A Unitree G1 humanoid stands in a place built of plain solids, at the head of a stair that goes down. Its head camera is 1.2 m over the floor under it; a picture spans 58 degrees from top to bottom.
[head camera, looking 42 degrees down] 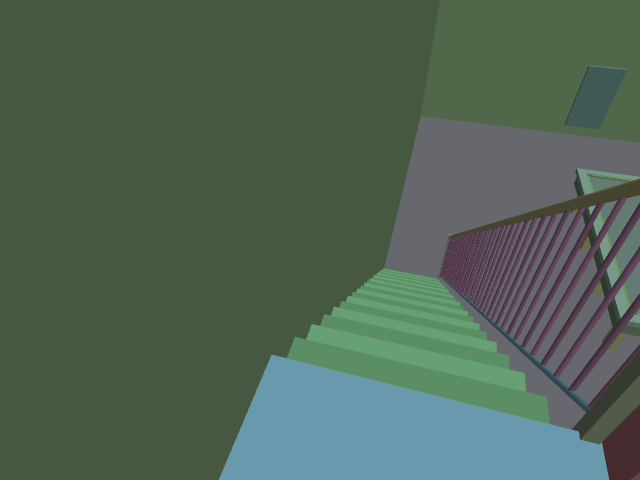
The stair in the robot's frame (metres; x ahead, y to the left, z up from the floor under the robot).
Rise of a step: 0.19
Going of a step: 0.22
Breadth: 0.91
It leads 16 degrees to the right of straight ahead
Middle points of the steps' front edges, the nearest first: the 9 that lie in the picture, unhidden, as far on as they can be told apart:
0.66 -0.29 0.00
0.87 -0.34 -0.19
1.08 -0.40 -0.39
1.29 -0.46 -0.58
1.50 -0.52 -0.78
1.71 -0.58 -0.97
1.91 -0.64 -1.17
2.12 -0.70 -1.36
2.33 -0.76 -1.56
